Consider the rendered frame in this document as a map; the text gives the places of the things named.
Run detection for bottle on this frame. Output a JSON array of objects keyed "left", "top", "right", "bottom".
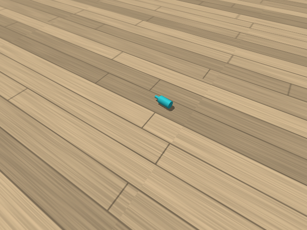
[{"left": 155, "top": 95, "right": 173, "bottom": 109}]

